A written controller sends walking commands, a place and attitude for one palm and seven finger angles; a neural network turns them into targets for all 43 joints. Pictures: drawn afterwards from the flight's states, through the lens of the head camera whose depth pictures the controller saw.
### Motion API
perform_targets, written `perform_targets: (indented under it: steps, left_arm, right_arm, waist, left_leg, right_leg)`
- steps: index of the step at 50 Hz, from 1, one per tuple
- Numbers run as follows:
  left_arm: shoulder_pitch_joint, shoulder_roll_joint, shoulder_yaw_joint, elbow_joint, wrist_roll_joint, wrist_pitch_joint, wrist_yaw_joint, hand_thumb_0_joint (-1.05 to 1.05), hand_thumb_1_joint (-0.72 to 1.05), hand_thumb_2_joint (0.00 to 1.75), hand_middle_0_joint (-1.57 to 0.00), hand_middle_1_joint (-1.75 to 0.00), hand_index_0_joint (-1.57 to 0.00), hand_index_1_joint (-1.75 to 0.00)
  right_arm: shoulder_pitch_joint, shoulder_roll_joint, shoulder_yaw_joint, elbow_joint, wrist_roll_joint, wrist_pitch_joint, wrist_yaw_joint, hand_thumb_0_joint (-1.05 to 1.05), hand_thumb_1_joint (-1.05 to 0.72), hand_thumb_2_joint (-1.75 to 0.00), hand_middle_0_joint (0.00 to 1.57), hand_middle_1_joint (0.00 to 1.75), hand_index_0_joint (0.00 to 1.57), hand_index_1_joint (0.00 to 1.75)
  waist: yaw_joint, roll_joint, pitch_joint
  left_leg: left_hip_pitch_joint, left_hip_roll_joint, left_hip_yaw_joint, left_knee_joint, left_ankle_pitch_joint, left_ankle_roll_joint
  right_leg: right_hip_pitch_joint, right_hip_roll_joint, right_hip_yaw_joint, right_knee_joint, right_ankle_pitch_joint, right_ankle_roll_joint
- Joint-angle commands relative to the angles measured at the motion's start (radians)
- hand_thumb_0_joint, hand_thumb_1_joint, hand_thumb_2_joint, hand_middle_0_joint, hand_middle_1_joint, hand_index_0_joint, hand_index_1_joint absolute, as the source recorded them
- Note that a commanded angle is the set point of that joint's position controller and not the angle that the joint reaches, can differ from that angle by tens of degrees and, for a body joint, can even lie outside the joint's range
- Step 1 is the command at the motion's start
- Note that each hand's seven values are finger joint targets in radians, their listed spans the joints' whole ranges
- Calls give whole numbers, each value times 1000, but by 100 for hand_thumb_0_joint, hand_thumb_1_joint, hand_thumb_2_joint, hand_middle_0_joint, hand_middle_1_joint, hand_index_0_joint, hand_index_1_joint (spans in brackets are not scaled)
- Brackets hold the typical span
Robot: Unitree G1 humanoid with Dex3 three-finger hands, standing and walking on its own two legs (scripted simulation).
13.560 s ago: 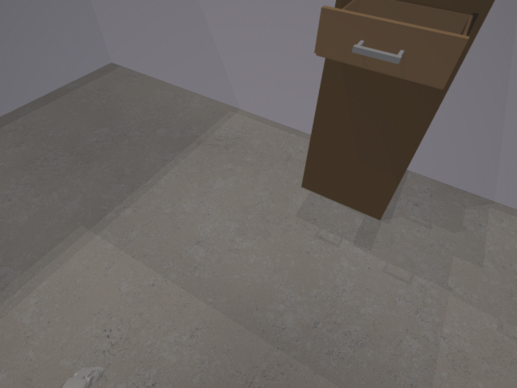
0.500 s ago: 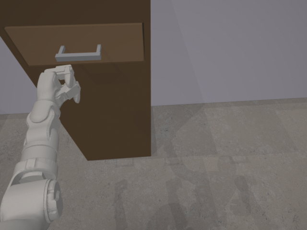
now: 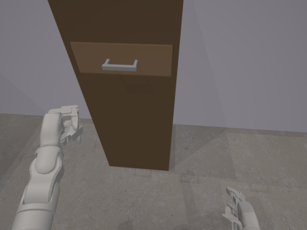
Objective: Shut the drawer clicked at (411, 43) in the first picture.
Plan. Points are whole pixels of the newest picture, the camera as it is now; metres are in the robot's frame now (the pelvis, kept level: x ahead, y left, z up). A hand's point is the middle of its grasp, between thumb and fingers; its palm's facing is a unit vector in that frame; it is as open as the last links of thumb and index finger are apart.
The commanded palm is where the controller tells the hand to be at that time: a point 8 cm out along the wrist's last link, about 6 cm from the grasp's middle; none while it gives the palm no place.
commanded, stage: draw the hand back to the body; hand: left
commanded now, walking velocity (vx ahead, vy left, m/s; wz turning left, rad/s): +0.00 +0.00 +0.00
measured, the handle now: (120, 64) +0.65 +0.20 +0.10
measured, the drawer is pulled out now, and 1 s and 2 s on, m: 0.00 0.00 0.00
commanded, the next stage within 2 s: step back with the hand held close in 0.62 s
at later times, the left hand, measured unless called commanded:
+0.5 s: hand (37, 172) +0.18 +0.24 +0.16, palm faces +0.40 -0.83 -0.39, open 3.3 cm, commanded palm +0.14 +0.28 +0.17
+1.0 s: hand (41, 164) +0.20 +0.25 +0.15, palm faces +0.29 -0.82 -0.48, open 3.3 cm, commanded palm +0.13 +0.29 +0.17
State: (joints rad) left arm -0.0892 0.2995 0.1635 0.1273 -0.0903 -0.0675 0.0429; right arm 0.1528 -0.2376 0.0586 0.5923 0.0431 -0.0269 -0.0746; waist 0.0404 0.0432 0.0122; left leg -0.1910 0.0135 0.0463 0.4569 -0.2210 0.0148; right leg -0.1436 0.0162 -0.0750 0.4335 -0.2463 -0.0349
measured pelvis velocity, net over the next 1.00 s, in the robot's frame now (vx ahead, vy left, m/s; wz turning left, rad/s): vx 0.00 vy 0.01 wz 0.00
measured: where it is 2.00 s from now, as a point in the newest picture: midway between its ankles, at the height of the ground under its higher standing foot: outside the picture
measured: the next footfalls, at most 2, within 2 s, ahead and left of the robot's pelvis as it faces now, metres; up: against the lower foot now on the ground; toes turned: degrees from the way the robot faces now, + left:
right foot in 1.80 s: -0.22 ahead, -0.08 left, +0.00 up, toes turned +1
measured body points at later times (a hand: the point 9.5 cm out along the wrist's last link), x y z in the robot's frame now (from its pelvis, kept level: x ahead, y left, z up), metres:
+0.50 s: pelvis +0.01 +0.00 +0.00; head -0.02 -0.03 +0.45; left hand +0.15 +0.28 +0.18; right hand +0.20 -0.23 -0.08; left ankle +0.02 +0.11 -0.74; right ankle +0.00 -0.09 -0.74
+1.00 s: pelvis +0.00 +0.01 +0.00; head +0.03 +0.00 +0.45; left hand +0.17 +0.29 +0.18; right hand +0.19 -0.22 -0.09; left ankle +0.02 +0.11 -0.74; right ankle +0.00 -0.09 -0.74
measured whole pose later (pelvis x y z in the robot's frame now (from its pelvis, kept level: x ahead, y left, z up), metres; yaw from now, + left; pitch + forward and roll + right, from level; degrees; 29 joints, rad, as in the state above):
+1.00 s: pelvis +0.00 +0.01 +0.00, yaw +0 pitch +0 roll -1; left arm 0.60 0.37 0.32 -0.52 -0.06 -0.16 0.09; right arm 0.17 -0.24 0.00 0.55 0.01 0.01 -0.07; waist 0.01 0.06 0.04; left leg -0.24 0.00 0.05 0.45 -0.21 0.03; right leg -0.18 0.00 -0.07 0.40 -0.22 -0.01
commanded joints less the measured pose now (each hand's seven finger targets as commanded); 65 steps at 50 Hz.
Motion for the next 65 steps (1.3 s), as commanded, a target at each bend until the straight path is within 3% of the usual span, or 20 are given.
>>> perform_targets:
  steps: [1,3,7,11,13,18,22,27,34,37,38,39,41,42,44,46,50,56,62,65]
  left_arm:
    - [-262,187,84,-393,12,-102,54,0,90,90,-140,-160,-140,-160]
    - [-130,183,100,-406,9,-102,57,0,90,90,-140,-160,-140,-160]
    - [74,173,127,-440,7,-103,52,0,90,90,-140,-160,-140,-160]
    - [204,172,159,-536,3,-108,47,0,90,90,-140,-160,-140,-160]
    - [260,184,177,-618,8,-119,50,0,90,90,-140,-160,-140,-160]
    - [454,198,214,-767,13,-131,64,0,90,90,-140,-160,-140,-160]
    - [594,191,232,-806,16,-130,68,0,90,90,-140,-160,-140,-160]
    - [469,151,184,-744,31,-126,78,0,90,90,-140,-160,-140,-160]
    - [495,170,208,-781,30,-129,86,0,90,90,-140,-160,-140,-160]
    - [514,179,218,-793,33,-122,86,0,90,90,-140,-160,-140,-160]
    - [470,288,326,-862,32,-148,84,0,90,90,-140,-160,-140,-160]
    - [572,222,284,-788,32,-144,74,0,90,90,-140,-160,-140,-160]
    - [602,196,247,-786,36,-137,69,0,90,90,-140,-160,-140,-160]
    - [608,202,254,-812,35,-145,67,0,90,90,-140,-160,-140,-160]
    - [662,195,255,-804,32,-149,69,0,90,90,-140,-160,-140,-160]
    - [693,217,278,-834,26,-153,73,0,90,90,-140,-160,-140,-160]
    - [743,243,310,-881,18,-158,79,0,90,90,-140,-160,-140,-160]
    - [769,254,326,-913,21,-168,95,0,90,90,-140,-160,-140,-160]
    - [744,252,328,-904,32,-188,106,0,90,90,-140,-160,-140,-160]
    - [727,240,313,-891,38,-203,113,0,90,90,-140,-160,-140,-160]
  right_arm:
    - [-112,-102,-39,-126,-22,-69,-16,0,-90,-90,20,30,20,30]
    - [-119,-101,-41,-124,-26,-72,-15,0,-90,-90,20,30,20,30]
    - [-133,-101,-49,-122,-34,-69,-10,0,-90,-90,20,30,20,30]
    - [-140,-93,-54,-127,-37,-62,-5,0,-90,-90,20,30,20,30]
    - [-144,-89,-59,-131,-39,-69,-3,0,-90,-90,20,30,20,30]
    - [-134,-84,-65,-139,-45,-93,-3,0,-90,-90,20,30,20,30]
    - [-124,-84,-73,-142,-43,-112,-7,0,-90,-90,20,30,20,30]
    - [-107,-90,-75,-115,-44,-123,-19,0,-90,-90,20,30,20,30]
    - [-111,-82,-68,-121,-54,-130,-23,0,-90,-90,20,30,20,30]
    - [-113,-81,-65,-122,-55,-134,-19,0,-90,-90,20,30,20,30]
    - [-97,-117,-74,-161,-46,-100,-12,0,-90,-90,20,30,20,30]
    - [-90,-96,-74,-147,-50,-78,-9,0,-90,-90,20,30,20,30]
    - [-94,-99,-77,-163,-48,-53,-3,0,-90,-90,20,30,20,30]
    - [-102,-102,-81,-171,-51,-48,-6,0,-90,-90,20,30,20,30]
    - [-83,-103,-87,-181,-45,-30,-5,0,-90,-90,20,30,20,30]
    - [-76,-103,-95,-195,-39,-16,-5,0,-90,-90,20,30,20,30]
    - [-76,-98,-104,-225,-29,4,-9,0,-90,-90,20,30,20,30]
    - [-68,-103,-112,-234,-29,1,-19,0,-90,-90,20,30,20,30]
    - [-61,-114,-114,-225,-33,-25,-24,0,-90,-90,20,30,20,30]
    - [-46,-109,-112,-218,-31,-37,-22,0,-90,-90,20,30,20,30]
  waist:
    - [-19,85,-186]
    - [-8,17,-159]
    - [8,-44,-96]
    - [14,-43,-64]
    - [16,12,-78]
    - [24,40,-82]
    - [27,9,-30]
    - [-4,-27,65]
    - [29,7,-63]
    - [32,51,-53]
    - [-15,15,28]
    - [-15,-29,9]
    - [-24,-45,11]
    - [-24,-2,-6]
    - [-26,20,-74]
    - [-26,15,-150]
    - [-23,-18,-225]
    - [-22,23,-209]
    - [-32,14,-136]
    - [-44,-43,-88]
  left_leg:
    - [173,1,-48,-116,85,14]
    - [158,2,-47,-125,96,17]
    - [143,-2,-41,-137,95,19]
    - [138,-2,-35,-131,98,21]
    - [149,-3,-36,-127,109,20]
    - [151,-1,-36,-107,140,17]
    - [142,1,-32,-97,143,16]
    - [142,-1,-35,-109,56,22]
    - [165,-3,-47,-107,139,22]
    - [159,-3,-45,-105,172,13]
    - [64,20,-72,-69,137,37]
    - [59,20,-75,-49,145,37]
    - [49,23,-70,-37,171,32]
    - [47,24,-71,-39,196,31]
    - [50,41,-76,-34,299,29]
    - [65,52,-78,-21,401,28]
    - [60,69,-86,-9,505,26]
    - [-40,94,-111,-39,398,33]
    - [-225,103,-141,-82,46,48]
    - [-257,72,-133,-47,-163,45]
  right_leg:
    - [23,-12,61,-125,96,7]
    - [47,-10,59,-139,103,11]
    - [56,-9,59,-173,89,15]
    - [54,-16,66,-185,81,18]
    - [62,-20,70,-183,85,16]
    - [60,-22,67,-175,120,17]
    - [23,-13,66,-188,121,19]
    - [-56,-16,63,-220,9,24]
    - [50,-24,60,-160,113,16]
    - [57,-18,58,-157,155,14]
    - [-57,-66,124,-190,176,23]
    - [-59,-87,112,-185,179,22]
    - [-81,-93,107,-178,195,25]
    - [-80,-93,99,-163,217,25]
    - [-41,-89,81,-107,281,29]
    - [-4,-84,71,-59,368,35]
    - [25,-74,59,12,432,42]
    - [11,-63,67,67,319,46]
    - [13,-68,103,60,152,39]
    - [-66,-100,154,-16,-3,22]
